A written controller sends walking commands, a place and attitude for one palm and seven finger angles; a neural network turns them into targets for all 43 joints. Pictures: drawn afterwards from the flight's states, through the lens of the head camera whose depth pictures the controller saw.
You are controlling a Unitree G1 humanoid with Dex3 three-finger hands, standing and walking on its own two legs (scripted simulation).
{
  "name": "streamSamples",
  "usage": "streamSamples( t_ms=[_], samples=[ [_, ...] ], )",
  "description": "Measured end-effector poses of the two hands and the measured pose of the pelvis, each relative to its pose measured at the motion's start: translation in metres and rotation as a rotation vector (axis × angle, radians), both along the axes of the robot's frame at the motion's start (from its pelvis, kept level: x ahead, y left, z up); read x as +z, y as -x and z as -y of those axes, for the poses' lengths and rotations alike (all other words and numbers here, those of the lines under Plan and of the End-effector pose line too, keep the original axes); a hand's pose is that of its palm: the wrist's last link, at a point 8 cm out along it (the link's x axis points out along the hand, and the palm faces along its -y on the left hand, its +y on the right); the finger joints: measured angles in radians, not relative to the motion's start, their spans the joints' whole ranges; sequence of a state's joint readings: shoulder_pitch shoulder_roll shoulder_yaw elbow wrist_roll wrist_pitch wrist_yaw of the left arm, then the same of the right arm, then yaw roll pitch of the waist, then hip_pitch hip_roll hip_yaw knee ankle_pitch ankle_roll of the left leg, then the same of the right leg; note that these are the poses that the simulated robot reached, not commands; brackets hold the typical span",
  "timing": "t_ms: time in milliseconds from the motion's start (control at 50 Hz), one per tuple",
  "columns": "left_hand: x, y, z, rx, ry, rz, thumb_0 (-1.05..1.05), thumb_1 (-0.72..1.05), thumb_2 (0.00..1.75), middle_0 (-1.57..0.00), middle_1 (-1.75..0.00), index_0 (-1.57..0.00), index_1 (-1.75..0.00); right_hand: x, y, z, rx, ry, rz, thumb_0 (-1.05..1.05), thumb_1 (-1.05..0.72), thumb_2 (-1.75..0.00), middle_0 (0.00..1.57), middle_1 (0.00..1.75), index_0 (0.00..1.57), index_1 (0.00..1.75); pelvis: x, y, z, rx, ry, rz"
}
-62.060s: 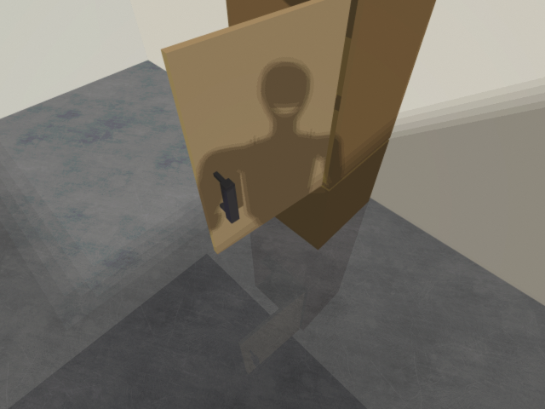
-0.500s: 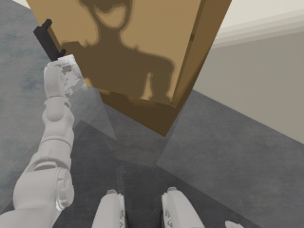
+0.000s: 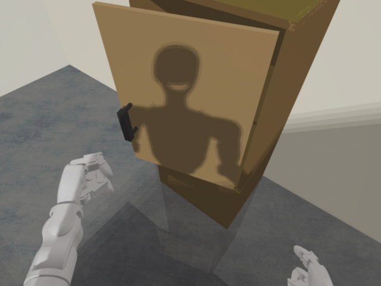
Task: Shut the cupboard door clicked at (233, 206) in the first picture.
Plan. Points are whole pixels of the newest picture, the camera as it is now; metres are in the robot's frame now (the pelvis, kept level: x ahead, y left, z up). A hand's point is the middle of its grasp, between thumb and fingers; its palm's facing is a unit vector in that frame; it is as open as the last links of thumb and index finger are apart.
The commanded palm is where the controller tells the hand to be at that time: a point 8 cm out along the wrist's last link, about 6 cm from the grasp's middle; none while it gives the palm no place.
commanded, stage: draw the hand back to the body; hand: left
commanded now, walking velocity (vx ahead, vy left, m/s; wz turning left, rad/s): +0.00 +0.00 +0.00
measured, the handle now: (129, 121) +0.62 +0.23 -0.07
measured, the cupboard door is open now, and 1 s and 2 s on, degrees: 17 17 17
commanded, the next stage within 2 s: step back with the hand held close in 0.94 s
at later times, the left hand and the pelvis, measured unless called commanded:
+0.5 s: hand (14, 195) +0.22 +0.26 +0.18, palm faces +0.44 -0.81 -0.39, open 5.6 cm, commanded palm +0.17 +0.30 +0.20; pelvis +0.02 +0.00 +0.04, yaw +1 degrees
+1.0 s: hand (7, 202) +0.20 +0.25 +0.20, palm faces +0.47 -0.78 -0.41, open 7.4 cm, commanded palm +0.15 +0.28 +0.21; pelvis +0.02 -0.02 +0.04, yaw +1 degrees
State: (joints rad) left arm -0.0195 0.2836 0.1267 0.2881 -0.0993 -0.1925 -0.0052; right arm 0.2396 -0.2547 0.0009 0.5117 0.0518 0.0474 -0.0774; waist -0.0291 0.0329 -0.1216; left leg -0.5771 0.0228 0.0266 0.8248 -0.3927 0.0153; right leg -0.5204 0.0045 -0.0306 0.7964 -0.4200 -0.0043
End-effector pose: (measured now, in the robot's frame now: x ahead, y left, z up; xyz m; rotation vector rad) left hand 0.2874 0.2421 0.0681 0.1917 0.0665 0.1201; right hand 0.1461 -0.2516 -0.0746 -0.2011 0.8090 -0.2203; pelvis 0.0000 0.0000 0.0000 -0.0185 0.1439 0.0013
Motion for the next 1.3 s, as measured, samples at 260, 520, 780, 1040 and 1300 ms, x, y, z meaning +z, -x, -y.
streamSamples(
  t_ms=[260,520,780,1040,1300],
  samples=[
    [0.075,0.056,-0.04,0.222,-0.125,0.068,0.01,0.9,0.9,-0.85,-1.0,-0.85,-1.0,0.034,-0.061,-0.055,0.165,-0.081,0.146,0.01,-0.9,-0.9,0.2,0.3,0.2,0.3,0.027,-0.015,-0.003,0.019,-0.011,0.136],
    [0.132,0.115,-0.057,0.327,-0.281,0.162,0.01,0.9,0.9,-0.5,-0.61,-0.5,-0.61,0.032,-0.058,-0.045,0.195,-0.075,0.135,0.01,-0.9,-0.9,0.2,0.3,0.2,0.3,0.035,-0.023,0.002,0.02,-0.016,0.178],
    [0.134,0.139,-0.054,0.385,-0.294,0.152,0.01,0.9,0.9,-0.25,-0.34,-0.24,-0.34,0.026,-0.048,-0.025,0.173,-0.064,0.124,0.01,-0.9,-0.9,0.2,0.3,0.2,0.3,0.036,-0.014,0.012,0.023,-0.023,0.192],
    [0.154,0.133,-0.041,0.325,-0.331,0.246,0.01,0.89,0.9,-0.22,-0.3,-0.22,-0.3,0.032,-0.045,-0.016,0.14,-0.059,0.172,0.01,-0.9,-0.9,0.2,0.3,0.2,0.3,0.036,-0.015,0.019,0.013,-0.022,0.207],
    [0.137,0.126,-0.058,0.262,-0.374,0.161,0.01,0.89,0.9,-0.22,-0.3,-0.21,-0.3,0.021,-0.028,-0.01,0.084,-0.006,0.035,0.01,-0.9,-0.9,0.2,0.3,0.2,0.3,0.033,-0.009,0.0,0.021,-0.01,0.128]
  ],
)
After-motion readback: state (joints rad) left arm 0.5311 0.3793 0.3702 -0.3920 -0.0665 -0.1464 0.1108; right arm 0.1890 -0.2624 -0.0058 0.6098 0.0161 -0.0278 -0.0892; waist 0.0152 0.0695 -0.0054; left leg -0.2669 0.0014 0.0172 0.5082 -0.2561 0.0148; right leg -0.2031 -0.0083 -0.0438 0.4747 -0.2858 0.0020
